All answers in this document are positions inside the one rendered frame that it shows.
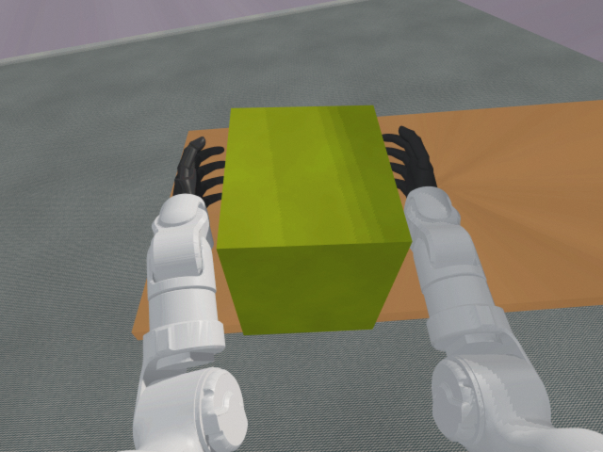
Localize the robot right hand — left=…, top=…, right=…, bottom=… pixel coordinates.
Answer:
left=382, top=126, right=437, bottom=199

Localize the right robot upper arm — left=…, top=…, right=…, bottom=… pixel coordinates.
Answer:
left=432, top=354, right=603, bottom=452

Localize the robot left forearm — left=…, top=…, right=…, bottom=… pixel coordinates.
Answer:
left=133, top=194, right=225, bottom=447

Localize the left robot upper arm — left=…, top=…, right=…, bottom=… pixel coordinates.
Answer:
left=119, top=367, right=248, bottom=452

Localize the table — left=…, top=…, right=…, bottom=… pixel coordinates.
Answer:
left=132, top=100, right=603, bottom=340

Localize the robot right forearm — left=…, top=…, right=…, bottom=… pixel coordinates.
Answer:
left=404, top=186, right=551, bottom=420

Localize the carton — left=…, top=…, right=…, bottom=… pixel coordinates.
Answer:
left=217, top=105, right=413, bottom=335

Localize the robot left hand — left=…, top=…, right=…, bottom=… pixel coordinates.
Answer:
left=172, top=137, right=225, bottom=208

